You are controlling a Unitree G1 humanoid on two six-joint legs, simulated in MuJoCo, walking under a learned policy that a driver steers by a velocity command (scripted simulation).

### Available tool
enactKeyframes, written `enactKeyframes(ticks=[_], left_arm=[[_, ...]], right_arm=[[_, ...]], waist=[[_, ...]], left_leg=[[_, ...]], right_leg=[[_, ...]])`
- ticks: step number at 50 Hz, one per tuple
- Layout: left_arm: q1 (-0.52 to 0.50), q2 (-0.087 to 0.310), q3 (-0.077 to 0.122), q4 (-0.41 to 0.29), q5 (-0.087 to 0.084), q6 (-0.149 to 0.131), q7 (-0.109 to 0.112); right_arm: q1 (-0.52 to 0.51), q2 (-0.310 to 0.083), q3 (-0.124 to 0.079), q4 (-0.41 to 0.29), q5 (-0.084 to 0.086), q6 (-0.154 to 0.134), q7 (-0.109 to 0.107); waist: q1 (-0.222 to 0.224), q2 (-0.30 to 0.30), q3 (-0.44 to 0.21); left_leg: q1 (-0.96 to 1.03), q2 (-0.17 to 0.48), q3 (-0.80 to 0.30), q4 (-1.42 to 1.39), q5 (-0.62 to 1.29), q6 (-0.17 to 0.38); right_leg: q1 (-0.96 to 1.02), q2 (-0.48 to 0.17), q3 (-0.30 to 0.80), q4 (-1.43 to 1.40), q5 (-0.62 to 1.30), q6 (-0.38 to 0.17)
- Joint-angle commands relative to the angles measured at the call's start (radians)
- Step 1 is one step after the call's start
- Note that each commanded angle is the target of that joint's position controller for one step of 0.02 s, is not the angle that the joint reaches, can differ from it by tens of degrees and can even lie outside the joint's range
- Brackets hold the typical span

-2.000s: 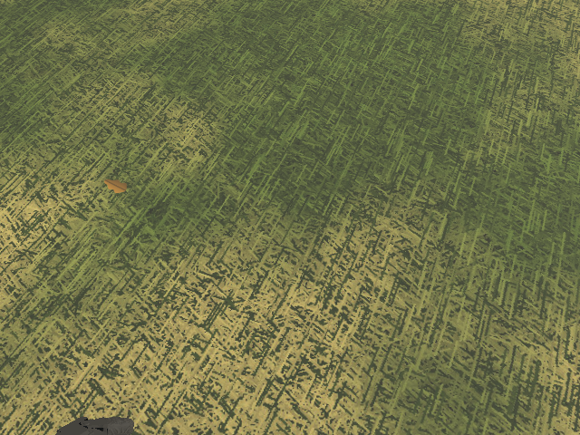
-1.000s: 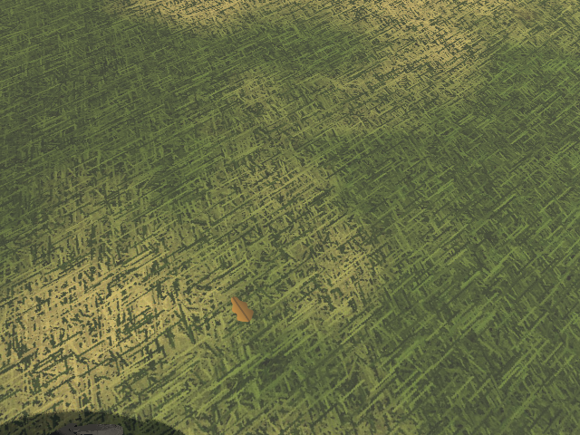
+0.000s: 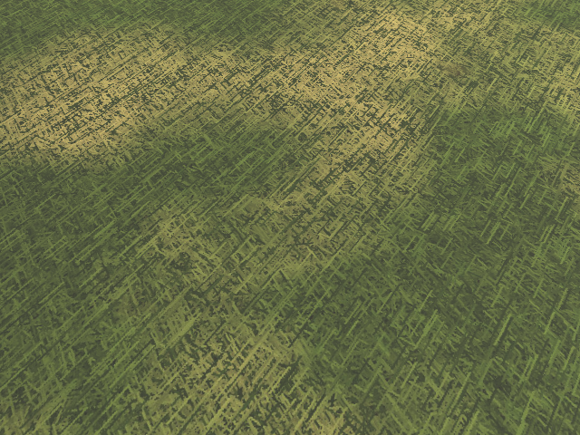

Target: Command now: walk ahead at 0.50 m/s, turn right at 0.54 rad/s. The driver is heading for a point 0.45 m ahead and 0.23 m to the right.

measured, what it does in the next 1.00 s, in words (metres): walks ahead, turning right: right foot, then left foot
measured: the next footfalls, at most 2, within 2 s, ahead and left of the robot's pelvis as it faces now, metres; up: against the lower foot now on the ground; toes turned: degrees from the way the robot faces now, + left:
right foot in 0.18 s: +0.25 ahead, -0.15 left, +0.00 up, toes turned -9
left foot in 0.64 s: +0.58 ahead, -0.02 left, +0.00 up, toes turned -23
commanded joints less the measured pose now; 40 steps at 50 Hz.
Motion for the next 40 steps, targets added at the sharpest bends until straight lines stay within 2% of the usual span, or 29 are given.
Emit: enactKeyframes(ticks=[1, 4, 6, 7, 8, 9, 10, 11, 12, 13, 14, 15, 17, 19, 23, 24, 26, 28, 30, 31, 32, 33, 34, 35, 36, 37, 38, 39, 40], left_arm=[[-0.085, 0.015, -0.006, -0.09, 0.001, -0.01, -0.02], [-0.135, 0.035, 0.0, -0.128, 0.001, -0.006, -0.033], [-0.098, 0.065, 0.016, -0.136, 0.005, -0.001, -0.036], [-0.011, 0.094, 0.035, -0.12, 0.004, 0.002, -0.034], [0.149, 0.143, 0.066, -0.076, 0.0, 0.005, -0.025], [0.308, 0.236, 0.102, -0.039, -0.006, 0.017, -0.003], [0.252, 0.338, 0.107, -0.057, -0.013, 0.003, -0.002], [0.274, 0.24, 0.08, -0.085, -0.005, -0.015, -0.01], [0.239, 0.189, 0.063, -0.075, 0.004, -0.031, -0.013], [0.182, 0.163, 0.054, -0.079, 0.003, -0.038, -0.011], [0.115, 0.13, 0.044, -0.091, 0.005, -0.038, -0.007], [0.078, 0.11, 0.035, -0.109, 0.018, -0.038, -0.002], [0.067, 0.116, 0.036, -0.115, 0.018, -0.042, 0.007], [0.092, 0.141, 0.043, -0.104, 0.012, -0.045, 0.02], [0.147, 0.155, 0.049, -0.079, 0.003, -0.036, 0.037], [0.165, 0.159, 0.05, -0.07, 0.002, -0.034, 0.038], [0.194, 0.152, 0.049, -0.047, 0.001, -0.028, 0.041], [0.217, 0.135, 0.046, -0.031, 0.004, -0.017, 0.048], [0.199, 0.122, 0.043, -0.031, 0.01, -0.009, 0.054], [0.172, 0.108, 0.038, -0.038, 0.01, -0.006, 0.055], [0.173, 0.075, 0.026, -0.053, 0.019, -0.008, 0.053], [0.288, 0.03, 0.009, -0.053, 0.025, -0.013, 0.052], [0.402, 0.05, 0.004, -0.027, 0.012, -0.012, 0.047], [0.377, 0.13, 0.023, -0.012, -0.001, -0.002, 0.046], [0.264, 0.148, 0.029, -0.027, -0.005, 0.015, 0.051], [0.2, 0.138, 0.027, -0.037, 0.004, 0.032, 0.056], [0.172, 0.121, 0.027, -0.046, 0.014, 0.048, 0.062], [0.182, 0.088, 0.019, -0.043, 0.016, 0.059, 0.063], [0.196, 0.06, 0.011, -0.032, 0.02, 0.061, 0.065]], right_arm=[[-0.055, -0.172, -0.041, -0.06, 0.012, -0.007, -0.008], [-0.029, -0.197, -0.051, -0.039, 0.03, 0.014, -0.007], [-0.04, -0.226, -0.06, -0.038, 0.04, 0.028, -0.01], [-0.051, -0.236, -0.063, -0.04, 0.044, 0.037, -0.012], [-0.061, -0.222, -0.056, -0.045, 0.046, 0.043, -0.015], [-0.038, -0.17, -0.034, -0.062, 0.016, 0.037, -0.017], [0.045, -0.031, 0.012, -0.123, -0.018, 0.008, -0.004], [-0.077, -0.122, -0.001, -0.129, 0.025, -0.027, 0.008], [-0.16, -0.162, -0.012, -0.156, 0.057, -0.046, 0.014], [-0.162, -0.147, -0.007, -0.15, 0.042, -0.056, 0.007], [-0.155, -0.151, -0.012, -0.137, 0.014, -0.055, 0.001], [-0.134, -0.156, -0.018, -0.131, 0.007, -0.045, 0.002], [-0.12, -0.136, -0.017, -0.13, -0.001, -0.023, 0.004], [-0.166, -0.109, -0.008, -0.146, -0.008, -0.01, 0.002], [-0.316, -0.069, 0.011, -0.184, 0.0, -0.013, 0.012], [-0.346, -0.07, 0.013, -0.193, 0.005, -0.016, 0.017], [-0.37, -0.084, 0.01, -0.203, 0.005, -0.023, 0.025], [-0.359, -0.103, 0.002, -0.203, -0.002, -0.031, 0.034], [-0.308, -0.119, -0.007, -0.191, -0.008, -0.038, 0.037], [-0.245, -0.124, -0.012, -0.172, -0.016, -0.043, 0.034], [-0.178, -0.16, -0.019, -0.165, -0.033, -0.05, 0.03], [-0.101, -0.216, -0.028, -0.163, -0.055, -0.047, 0.025], [-0.038, -0.181, -0.026, -0.131, -0.025, -0.024, 0.031], [-0.057, -0.146, -0.014, -0.139, 0.006, -0.009, 0.037], [-0.12, -0.115, -0.002, -0.15, 0.005, 0.004, 0.035], [-0.188, -0.074, 0.018, -0.154, -0.005, 0.012, 0.035], [-0.242, -0.052, 0.029, -0.153, -0.012, 0.016, 0.033], [-0.27, -0.063, 0.027, -0.144, -0.017, 0.023, 0.033], [-0.283, -0.076, 0.022, -0.137, -0.021, 0.027, 0.031]], waist=[[0.004, 0.081, 0.053], [0.002, 0.088, 0.067], [0.042, 0.117, 0.021], [0.097, 0.124, -0.034], [0.184, 0.102, -0.116], [0.238, -0.023, -0.208], [0.103, -0.259, -0.299], [0.19, -0.112, -0.366], [0.191, -0.069, -0.222], [0.145, 0.006, -0.155], [0.104, 0.023, -0.105], [0.071, -0.001, -0.092], [0.05, 0.001, -0.08], [0.056, 0.011, -0.052], [0.114, -0.024, -0.013], [0.127, -0.028, -0.009], [0.137, -0.041, -0.003], [0.135, -0.053, -0.026], [0.106, -0.075, -0.051], [0.067, -0.072, -0.078], [0.04, -0.031, -0.158], [0.06, 0.158, -0.305], [0.062, 0.344, -0.442], [0.05, 0.224, -0.391], [0.04, 0.149, -0.269], [0.054, 0.105, -0.175], [0.082, 0.118, -0.127], [0.104, 0.155, -0.092], [0.11, 0.185, -0.086]], left_leg=[[-0.035, 0.281, -0.062, -0.112, 0.276, 0.146], [0.069, 0.311, -0.032, -0.055, 0.366, 0.123], [0.108, 0.311, 0.001, 0.074, 0.674, 0.101], [0.1, 0.297, 0.022, 0.213, 0.821, 0.086], [0.021, 0.257, 0.054, 0.425, 0.836, 0.054], [-0.235, 0.209, 0.059, 0.746, 0.505, 0.002], [-0.667, -0.003, -0.073, 1.07, -0.359, -0.056], [-0.772, 0.007, -0.273, 1.151, -0.358, -0.036], [-0.84, 0.049, -0.268, 1.123, -0.255, -0.009], [-0.791, 0.093, -0.271, 1.038, -0.17, 0.001], [-0.719, 0.121, -0.272, 0.95, -0.121, -0.007], [-0.648, 0.138, -0.281, 0.909, -0.085, -0.013], [-0.598, 0.131, -0.264, 0.832, -0.053, -0.041], [-0.6, 0.113, -0.248, 0.718, 0.027, -0.072], [-0.529, 0.054, -0.241, 0.409, 0.284, -0.089], [-0.505, 0.039, -0.239, 0.365, 0.318, -0.088], [-0.478, 0.022, -0.24, 0.302, 0.36, -0.074], [-0.46, 0.012, -0.25, 0.259, 0.346, -0.048], [-0.411, 0.007, -0.248, 0.234, 0.299, -0.011], [-0.323, 0.004, -0.225, 0.181, 0.354, 0.012], [-0.153, 0.08, -0.267, 0.197, 0.597, 0.05], [0.179, 0.298, -0.487, 0.283, 0.932, 0.184], [0.323, 0.448, -0.749, 0.249, 0.878, 0.321], [0.237, 0.424, -0.776, 0.191, 0.581, 0.302], [0.12, 0.375, -0.677, 0.158, 0.41, 0.258], [-0.022, 0.325, -0.59, 0.118, 0.332, 0.23], [-0.138, 0.292, -0.536, 0.085, 0.273, 0.209], [-0.231, 0.241, -0.469, 0.053, 0.252, 0.187], [-0.283, 0.206, -0.41, 0.042, 0.295, 0.182]], right_leg=[[0.032, -0.003, -0.034, -0.116, 0.066, -0.018], [0.024, 0.017, -0.067, -0.177, -0.024, -0.054], [0.122, 0.075, -0.123, -0.188, -0.13, -0.094], [0.242, 0.12, -0.153, -0.202, -0.16, -0.119], [0.471, 0.171, -0.164, -0.262, -0.106, -0.156], [0.776, 0.058, 0.048, -0.286, -0.096, -0.218], [1.056, -0.179, 0.634, -0.415, -0.304, -0.413], [1.073, -0.22, 0.77, -0.547, -0.406, -0.412], [0.976, -0.195, 0.63, -0.558, -0.321, -0.363], [0.838, -0.152, 0.515, -0.548, -0.218, -0.328], [0.707, -0.113, 0.418, -0.554, -0.106, -0.304], [0.623, -0.088, 0.37, -0.574, -0.03, -0.298], [0.538, -0.066, 0.318, -0.601, 0.072, -0.306], [0.482, -0.042, 0.26, -0.615, 0.119, -0.301], [0.424, 0.021, 0.202, -0.605, 0.001, -0.24], [0.418, 0.02, 0.211, -0.602, -0.027, -0.23], [0.451, 0.009, 0.219, -0.549, 0.054, -0.211], [0.53, -0.009, 0.248, -0.461, 0.128, -0.185], [0.583, -0.017, 0.277, -0.368, 0.217, -0.16], [0.585, 0.014, 0.265, -0.294, 0.277, -0.135], [0.54, 0.075, 0.235, -0.155, 0.229, -0.094], [0.317, 0.165, 0.186, 0.128, -0.161, -0.027], [0.168, 0.228, 0.146, 0.377, -0.674, 0.024], [0.116, 0.182, 0.191, 0.464, -0.644, 0.038], [0.081, 0.151, 0.154, 0.485, -0.583, 0.051], [0.094, 0.12, 0.129, 0.42, -0.54, 0.057], [0.149, 0.079, 0.12, 0.326, -0.501, 0.059], [0.227, 0.067, 0.085, 0.211, -0.478, 0.06], [0.298, 0.075, 0.046, 0.119, -0.458, 0.065]])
